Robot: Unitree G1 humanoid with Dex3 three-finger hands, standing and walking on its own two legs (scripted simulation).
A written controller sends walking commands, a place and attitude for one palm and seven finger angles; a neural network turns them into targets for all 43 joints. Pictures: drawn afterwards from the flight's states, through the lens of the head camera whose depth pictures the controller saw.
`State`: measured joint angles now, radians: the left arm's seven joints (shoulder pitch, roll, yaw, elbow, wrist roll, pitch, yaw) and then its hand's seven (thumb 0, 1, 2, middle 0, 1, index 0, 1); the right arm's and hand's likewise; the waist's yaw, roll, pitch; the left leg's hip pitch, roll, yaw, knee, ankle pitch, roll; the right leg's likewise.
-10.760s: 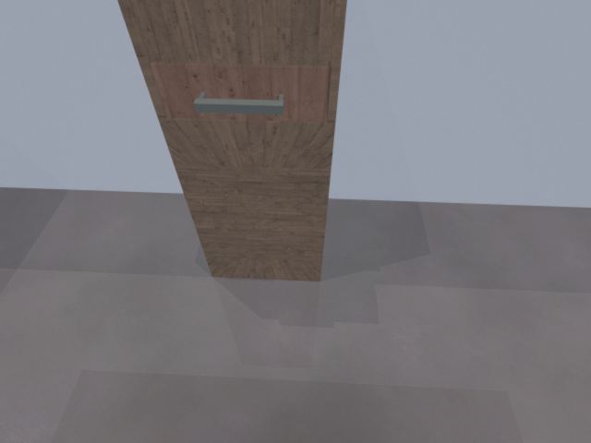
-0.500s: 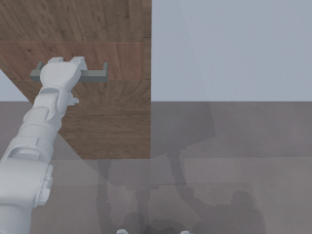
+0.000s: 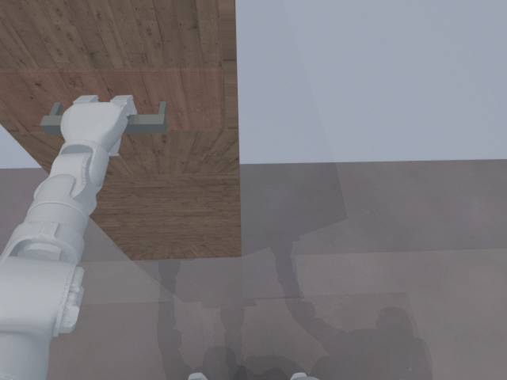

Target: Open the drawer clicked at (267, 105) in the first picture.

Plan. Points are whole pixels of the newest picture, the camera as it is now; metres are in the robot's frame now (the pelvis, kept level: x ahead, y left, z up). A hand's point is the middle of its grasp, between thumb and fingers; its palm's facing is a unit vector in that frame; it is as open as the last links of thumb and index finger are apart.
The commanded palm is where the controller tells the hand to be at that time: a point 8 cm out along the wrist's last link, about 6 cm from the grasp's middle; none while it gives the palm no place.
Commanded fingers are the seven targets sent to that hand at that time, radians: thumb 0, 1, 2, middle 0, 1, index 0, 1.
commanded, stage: pull the drawer open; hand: left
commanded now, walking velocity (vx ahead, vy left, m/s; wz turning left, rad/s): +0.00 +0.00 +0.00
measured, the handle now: (108, 115) +0.54 +0.22 +0.07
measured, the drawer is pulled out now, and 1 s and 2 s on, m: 0.00 0.10 0.22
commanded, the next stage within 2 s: none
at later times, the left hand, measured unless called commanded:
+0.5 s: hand (105, 166) +0.45 +0.21 +0.05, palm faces -0.02 -0.05 -1.00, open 5.5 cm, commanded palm +0.41 +0.22 +0.11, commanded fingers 0.00 0.90 0.90 -0.40 -1.35 -0.40 -1.35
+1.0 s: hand (97, 202) +0.39 +0.21 +0.05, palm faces -0.02 -0.05 -1.00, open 5.5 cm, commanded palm +0.35 +0.23 +0.11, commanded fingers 0.00 0.90 0.90 -0.40 -1.35 -0.40 -1.35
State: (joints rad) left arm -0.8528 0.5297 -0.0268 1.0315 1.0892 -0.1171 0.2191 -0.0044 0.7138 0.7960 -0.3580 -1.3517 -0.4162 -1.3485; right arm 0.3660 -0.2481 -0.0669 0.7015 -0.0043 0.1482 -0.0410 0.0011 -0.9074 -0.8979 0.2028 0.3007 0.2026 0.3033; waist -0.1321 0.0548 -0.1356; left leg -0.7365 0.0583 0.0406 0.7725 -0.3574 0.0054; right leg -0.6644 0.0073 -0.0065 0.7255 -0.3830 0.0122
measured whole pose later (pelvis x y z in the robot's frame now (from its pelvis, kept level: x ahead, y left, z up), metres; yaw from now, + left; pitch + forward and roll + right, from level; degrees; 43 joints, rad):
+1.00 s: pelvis +0.02 -0.01 +0.01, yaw +1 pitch +12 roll +0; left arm -0.31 0.43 -0.08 0.45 1.02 -0.05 0.20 0.01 0.73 0.81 -0.30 -1.35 -0.41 -1.35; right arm 0.21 -0.24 -0.07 0.63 0.01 0.16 -0.03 0.00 -0.91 -0.90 0.20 0.30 0.20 0.30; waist -0.01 0.06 -0.12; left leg -0.53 0.04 0.04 0.69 -0.36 -0.01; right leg -0.46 -0.01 -0.01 0.67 -0.41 0.00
